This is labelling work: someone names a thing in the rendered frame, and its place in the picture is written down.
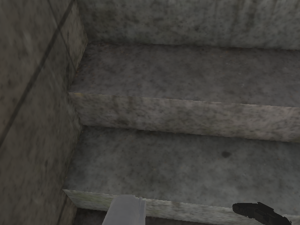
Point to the robot right hand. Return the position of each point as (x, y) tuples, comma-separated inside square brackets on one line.
[(260, 212)]

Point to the robot left thigh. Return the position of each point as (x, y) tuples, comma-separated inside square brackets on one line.
[(126, 209)]

